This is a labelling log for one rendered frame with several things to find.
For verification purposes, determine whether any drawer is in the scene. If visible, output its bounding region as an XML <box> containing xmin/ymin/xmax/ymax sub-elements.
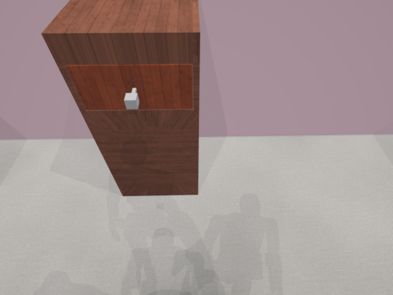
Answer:
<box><xmin>66</xmin><ymin>63</ymin><xmax>192</xmax><ymax>110</ymax></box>

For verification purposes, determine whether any cabinet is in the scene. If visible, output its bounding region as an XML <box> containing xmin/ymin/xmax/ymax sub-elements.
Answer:
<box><xmin>41</xmin><ymin>0</ymin><xmax>200</xmax><ymax>196</ymax></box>

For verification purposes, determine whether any handle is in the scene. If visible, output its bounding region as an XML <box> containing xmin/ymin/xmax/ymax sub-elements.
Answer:
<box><xmin>124</xmin><ymin>88</ymin><xmax>139</xmax><ymax>109</ymax></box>

